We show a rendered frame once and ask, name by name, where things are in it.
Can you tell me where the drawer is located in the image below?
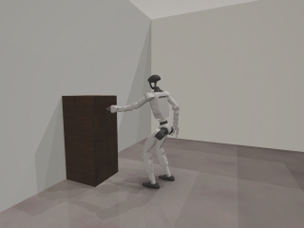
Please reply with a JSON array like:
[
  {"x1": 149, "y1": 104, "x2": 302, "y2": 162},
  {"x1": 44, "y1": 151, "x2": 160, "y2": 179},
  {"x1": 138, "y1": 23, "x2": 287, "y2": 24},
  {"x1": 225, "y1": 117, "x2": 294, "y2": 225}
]
[{"x1": 93, "y1": 102, "x2": 116, "y2": 117}]

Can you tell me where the robot right thigh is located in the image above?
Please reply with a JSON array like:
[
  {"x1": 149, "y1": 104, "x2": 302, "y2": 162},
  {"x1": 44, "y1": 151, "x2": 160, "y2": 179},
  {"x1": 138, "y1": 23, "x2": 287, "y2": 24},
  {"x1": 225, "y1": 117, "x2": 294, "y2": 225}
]
[{"x1": 156, "y1": 126, "x2": 174, "y2": 157}]

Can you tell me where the humanoid robot head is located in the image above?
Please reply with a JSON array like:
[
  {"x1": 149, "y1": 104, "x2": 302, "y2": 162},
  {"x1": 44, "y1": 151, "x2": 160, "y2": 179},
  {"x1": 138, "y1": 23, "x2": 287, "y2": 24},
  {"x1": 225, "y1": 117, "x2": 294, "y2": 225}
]
[{"x1": 147, "y1": 74, "x2": 163, "y2": 93}]

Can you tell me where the robot right upper arm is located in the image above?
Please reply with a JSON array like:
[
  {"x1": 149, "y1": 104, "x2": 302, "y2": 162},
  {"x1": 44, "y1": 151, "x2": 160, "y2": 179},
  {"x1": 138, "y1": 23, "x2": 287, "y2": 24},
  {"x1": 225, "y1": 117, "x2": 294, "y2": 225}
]
[{"x1": 164, "y1": 91, "x2": 179, "y2": 111}]

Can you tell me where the right robot hand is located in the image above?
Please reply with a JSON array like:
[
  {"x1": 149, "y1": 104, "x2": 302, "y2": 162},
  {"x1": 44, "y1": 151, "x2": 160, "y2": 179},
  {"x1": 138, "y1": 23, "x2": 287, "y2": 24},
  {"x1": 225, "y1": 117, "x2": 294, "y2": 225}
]
[{"x1": 171, "y1": 124, "x2": 180, "y2": 138}]

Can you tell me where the left robot hand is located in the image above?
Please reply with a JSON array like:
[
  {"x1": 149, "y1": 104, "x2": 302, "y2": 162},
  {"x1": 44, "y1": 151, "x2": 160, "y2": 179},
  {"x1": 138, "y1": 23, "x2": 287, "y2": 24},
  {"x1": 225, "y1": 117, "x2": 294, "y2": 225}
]
[{"x1": 110, "y1": 105, "x2": 118, "y2": 113}]

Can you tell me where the robot left forearm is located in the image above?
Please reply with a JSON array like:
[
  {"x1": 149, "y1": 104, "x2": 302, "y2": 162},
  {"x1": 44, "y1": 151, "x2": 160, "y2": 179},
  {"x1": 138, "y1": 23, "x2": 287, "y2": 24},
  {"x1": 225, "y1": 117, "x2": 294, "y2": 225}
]
[{"x1": 116, "y1": 103, "x2": 137, "y2": 112}]

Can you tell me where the cabinet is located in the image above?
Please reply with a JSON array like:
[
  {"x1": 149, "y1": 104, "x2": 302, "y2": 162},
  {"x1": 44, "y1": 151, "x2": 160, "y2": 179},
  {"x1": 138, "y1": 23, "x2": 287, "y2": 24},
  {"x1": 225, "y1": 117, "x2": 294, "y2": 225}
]
[{"x1": 62, "y1": 95, "x2": 119, "y2": 187}]

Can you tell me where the robot left upper arm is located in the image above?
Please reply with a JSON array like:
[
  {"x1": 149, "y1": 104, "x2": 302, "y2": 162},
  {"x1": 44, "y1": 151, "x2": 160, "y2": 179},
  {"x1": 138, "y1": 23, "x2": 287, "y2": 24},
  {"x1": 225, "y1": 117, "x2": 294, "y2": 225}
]
[{"x1": 134, "y1": 92, "x2": 155, "y2": 109}]

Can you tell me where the robot right forearm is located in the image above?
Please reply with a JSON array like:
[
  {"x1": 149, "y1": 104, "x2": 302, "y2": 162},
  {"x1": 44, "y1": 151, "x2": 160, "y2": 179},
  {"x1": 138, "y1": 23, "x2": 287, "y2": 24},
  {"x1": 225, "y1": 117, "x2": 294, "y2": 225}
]
[{"x1": 173, "y1": 109, "x2": 180, "y2": 125}]

